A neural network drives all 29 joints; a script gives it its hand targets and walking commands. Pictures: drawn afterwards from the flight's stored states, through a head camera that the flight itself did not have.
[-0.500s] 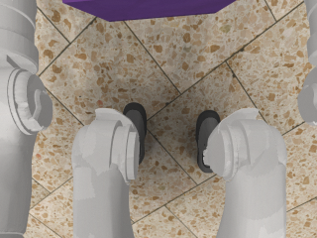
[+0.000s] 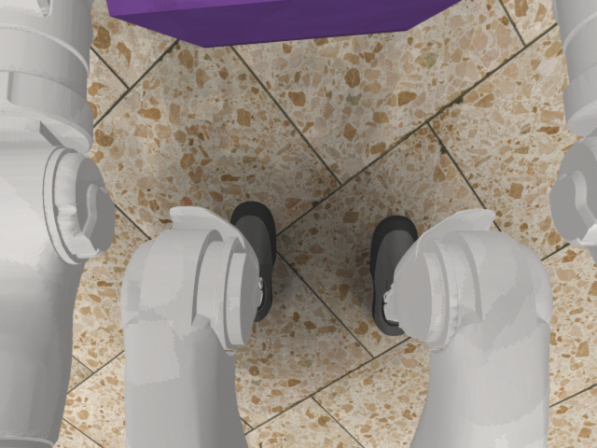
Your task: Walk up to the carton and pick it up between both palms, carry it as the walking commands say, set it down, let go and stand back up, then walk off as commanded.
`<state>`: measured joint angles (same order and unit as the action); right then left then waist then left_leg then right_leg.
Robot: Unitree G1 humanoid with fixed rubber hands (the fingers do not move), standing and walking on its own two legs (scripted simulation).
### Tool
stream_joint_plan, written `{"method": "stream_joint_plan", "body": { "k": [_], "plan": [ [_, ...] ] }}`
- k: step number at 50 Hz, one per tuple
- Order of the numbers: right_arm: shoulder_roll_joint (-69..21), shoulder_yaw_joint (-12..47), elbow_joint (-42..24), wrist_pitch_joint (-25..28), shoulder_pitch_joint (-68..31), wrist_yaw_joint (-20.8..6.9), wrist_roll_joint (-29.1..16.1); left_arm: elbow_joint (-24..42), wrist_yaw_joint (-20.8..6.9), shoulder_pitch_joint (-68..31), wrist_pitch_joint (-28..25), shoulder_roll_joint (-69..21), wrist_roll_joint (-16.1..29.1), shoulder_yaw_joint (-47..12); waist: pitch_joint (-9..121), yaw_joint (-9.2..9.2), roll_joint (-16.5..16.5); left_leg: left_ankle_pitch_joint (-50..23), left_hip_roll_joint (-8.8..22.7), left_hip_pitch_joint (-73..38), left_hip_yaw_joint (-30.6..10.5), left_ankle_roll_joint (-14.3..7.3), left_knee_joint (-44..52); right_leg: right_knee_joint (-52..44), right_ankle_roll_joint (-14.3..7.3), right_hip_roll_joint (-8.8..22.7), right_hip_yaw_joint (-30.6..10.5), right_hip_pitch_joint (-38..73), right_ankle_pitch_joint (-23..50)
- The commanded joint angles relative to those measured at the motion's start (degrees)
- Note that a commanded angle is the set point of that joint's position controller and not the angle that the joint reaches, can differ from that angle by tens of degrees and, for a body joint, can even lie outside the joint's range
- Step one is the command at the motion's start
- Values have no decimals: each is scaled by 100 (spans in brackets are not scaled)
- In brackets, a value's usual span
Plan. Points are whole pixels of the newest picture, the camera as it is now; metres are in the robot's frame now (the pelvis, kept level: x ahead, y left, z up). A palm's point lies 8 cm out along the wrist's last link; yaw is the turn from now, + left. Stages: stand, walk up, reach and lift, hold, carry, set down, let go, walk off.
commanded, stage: reach and lift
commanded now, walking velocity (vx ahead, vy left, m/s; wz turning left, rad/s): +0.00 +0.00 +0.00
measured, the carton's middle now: out of the picture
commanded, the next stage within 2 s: none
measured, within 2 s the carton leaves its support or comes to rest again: leaves its support in 1.28 s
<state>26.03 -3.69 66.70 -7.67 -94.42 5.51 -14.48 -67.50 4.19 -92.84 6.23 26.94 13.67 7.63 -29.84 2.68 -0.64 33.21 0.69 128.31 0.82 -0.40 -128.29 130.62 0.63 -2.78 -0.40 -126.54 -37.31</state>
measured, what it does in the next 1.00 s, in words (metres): stands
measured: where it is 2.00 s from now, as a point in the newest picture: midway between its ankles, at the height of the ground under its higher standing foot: (322, 286)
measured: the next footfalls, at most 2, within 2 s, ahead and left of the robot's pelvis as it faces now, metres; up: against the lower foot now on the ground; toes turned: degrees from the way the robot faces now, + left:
none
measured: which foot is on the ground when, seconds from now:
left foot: down 0.00-1.00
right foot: down 0.00-1.00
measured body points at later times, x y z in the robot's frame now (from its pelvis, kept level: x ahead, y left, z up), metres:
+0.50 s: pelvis +0.00 +0.00 +0.01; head +0.39 +0.01 +0.22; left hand +0.58 +0.22 -0.17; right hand +0.60 -0.14 -0.17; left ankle +0.11 +0.12 -0.32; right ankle +0.10 -0.12 -0.32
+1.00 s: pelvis +0.00 +0.00 +0.00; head +0.39 +0.01 +0.22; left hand +0.58 +0.22 -0.17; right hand +0.60 -0.14 -0.17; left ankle +0.11 +0.12 -0.32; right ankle +0.10 -0.12 -0.32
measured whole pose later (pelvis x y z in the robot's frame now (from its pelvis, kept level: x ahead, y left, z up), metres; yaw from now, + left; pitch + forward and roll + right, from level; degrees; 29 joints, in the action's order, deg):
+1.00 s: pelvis +0.00 +0.00 +0.00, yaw +0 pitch +33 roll +1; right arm 19.9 -12.9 58.2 -12.1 -92.0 3.4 -5.8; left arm -61.9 1.4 -91.3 11.1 25.9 10.1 10.1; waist -29.8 2.4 -0.9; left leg 34.1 -0.3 127.4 0.3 0.4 -128.3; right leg 130.7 0.5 -3.8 -0.6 -125.8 -38.0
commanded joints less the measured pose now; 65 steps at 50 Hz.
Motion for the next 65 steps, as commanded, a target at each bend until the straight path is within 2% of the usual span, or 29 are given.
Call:
{"method": "stream_joint_plan", "body": {
  "k": [1,5,9,12,15,17,18,21,23,24,27,28,29,31,32,34,36,37,38,41,46,50,54,59,60,61,62,64,65],
  "plan": [
    [730,-20,-824,186,-1948,46,-6,563,13,-2035,-162,863,-13,19,7868,191,-84,-2827,-44,-4406,-30,127,631,-952,111,22,149,3004,2379],
    [573,-30,-375,163,-1899,81,118,-16,25,-1935,-127,890,-27,56,7320,146,-250,-2339,-76,-3770,62,119,715,-1045,129,8,148,3068,2098],
    [162,135,-542,231,-1937,12,103,436,4,-2246,-263,555,-13,-62,7801,212,-263,-2582,-101,-3902,67,141,680,-994,83,7,123,3384,2358],
    [164,0,-650,252,-2185,60,125,462,13,-2414,-256,252,74,-300,7690,52,194,-2593,-144,-4192,-31,122,822,-1057,89,-62,238,2887,2185],
    [343,-160,-655,286,-2213,130,506,426,21,-2397,-231,146,174,-243,7827,-284,-254,-2603,-201,-3998,-34,146,738,-1017,97,-29,243,3510,2378],
    [192,-178,-698,295,-2318,111,398,436,0,-2510,-280,-61,190,-481,7891,-261,77,-2819,-179,-4434,-105,157,747,-1007,61,-70,309,3134,2434],
    [-122,-65,-799,286,-2356,60,306,380,-13,-2437,-291,10,94,-402,7714,-56,165,-2732,-211,-4399,18,154,721,-1114,62,-106,264,2922,2197],
    [-388,105,-442,208,-2172,-67,352,301,-45,-2461,-222,-242,33,-333,7190,8,-102,-2180,-248,-3911,30,116,852,-1107,34,-96,206,3048,1918],
    [-931,130,-658,189,-2320,-181,279,744,-174,-2843,-268,-623,88,-531,7461,-84,39,-2534,-236,-4263,-35,81,792,-1049,34,-118,260,3066,2181],
    [-984,167,-744,256,-2508,-196,208,616,-188,-2752,-277,-792,67,-591,7533,53,152,-2515,-213,-4229,-15,103,806,-1088,24,-100,237,3064,2181],
    [-2270,583,-889,210,-2507,-495,261,714,-472,-2929,-181,-2094,184,-826,7444,-116,-215,-2734,-299,-4183,-25,78,725,-1066,18,-163,242,3094,2406],
    [-2781,536,-824,147,-2687,-655,199,882,-645,-3027,-183,-2563,171,-990,7334,-80,86,-2644,-338,-4184,32,74,800,-1049,42,-198,259,3048,2357],
    [-3263,608,-568,111,-2596,-800,274,749,-739,-3079,-115,-2922,78,-1004,7126,-41,-133,-2487,-354,-4052,34,50,752,-1020,-3,-201,234,2980,2233],
    [-4125,732,-1092,53,-2878,-1112,259,1103,-1035,-3165,18,-4094,-68,-1052,6974,141,85,-2594,-403,-4163,67,69,790,-1076,-43,-275,196,2657,2172],
    [-4329,658,-1025,19,-2850,-1214,379,1056,-1156,-3243,71,-4190,-28,-1066,6874,-160,-63,-2388,-380,-3762,24,-10,775,-1023,-77,-242,237,2916,2184],
    [-4741,624,-1186,-101,-2646,-1373,466,1323,-1374,-3004,171,-4420,-96,-983,6675,54,-351,-2246,-454,-3499,129,-41,752,-1007,-18,-244,283,3078,2125],
    [-5217,553,-1223,-211,-2690,-1543,502,1139,-1533,-2995,283,-4842,-209,-994,6415,138,-138,-2078,-479,-3477,213,-100,769,-1040,-49,-311,288,2733,1860],
    [-5085,579,-1290,-237,-2657,-1574,501,965,-1612,-2821,352,-4927,-159,-981,6228,5,-175,-2028,-385,-3351,117,-101,750,-1006,-80,-263,288,2694,1903],
    [-5456,653,-1254,-311,-2556,-1631,475,1336,-1675,-2998,328,-4865,-171,-965,6177,200,-464,-1960,-451,-3044,176,-140,750,-1003,-86,-276,282,2833,1967],
    [-5632,681,-1428,-403,-2520,-1691,508,1478,-1794,-2966,404,-5132,-94,-1041,6334,139,-508,-2140,-434,-3114,201,-124,735,-1055,-90,-274,266,2853,2109],
    [-5594,751,-1669,-441,-2576,-1681,442,1639,-1859,-2907,529,-5422,26,-1317,6566,9,-84,-2280,-364,-3595,70,-94,729,-920,-112,-241,335,2667,2102],
    [-5681,1016,-1722,-479,-2690,-1686,325,1730,-1889,-2800,556,-5193,102,-1301,6530,161,-384,-2316,-371,-3344,64,-171,694,-872,-84,-231,296,2860,2255],
    [-5767,1109,-1773,-538,-2828,-1654,224,1749,-1823,-2764,625,-5322,6,-1353,7030,337,-161,-2410,-409,-3666,167,-104,765,-930,-68,-266,318,2939,2273],
    [-5933,1384,-2350,-536,-3164,-1552,-22,2383,-1746,-3254,636,-5345,268,-1512,8432,320,-329,-2763,-431,-4007,249,-76,773,-1008,-92,-274,304,3892,2804],
    [-5979,1581,-3082,-530,-3369,-1506,-138,3048,-1701,-3391,625,-5514,481,-1682,9570,187,-365,-3280,-487,-4561,168,-74,732,-905,-48,-347,361,4294,3279],
    [-5869,1541,-2886,-546,-3308,-1483,-164,2917,-1664,-3697,629,-5264,456,-1730,9549,312,-64,-3217,-429,-4677,221,-44,684,-974,-81,-303,347,3878,3072],
    [-5910,1401,-2591,-601,-3409,-1453,-7,2750,-1671,-3771,659,-5165,399,-1563,9344,153,-318,-3006,-466,-4366,226,-93,713,-966,-63,-331,421,3866,2903],
    [-5914,1308,-2544,-626,-3238,-1451,-46,3305,-1613,-3980,632,-5254,403,-1711,9762,102,-14,-3252,-443,-4960,162,-36,790,-1064,-62,-351,423,3732,2904],
    [-6060,1361,-2754,-666,-3296,-1448,-98,3297,-1565,-3830,650,-5259,396,-1675,10101,270,8,-3271,-464,-5039,271,-41,815,-1058,-100,-390,420,3923,2993]
  ]
}}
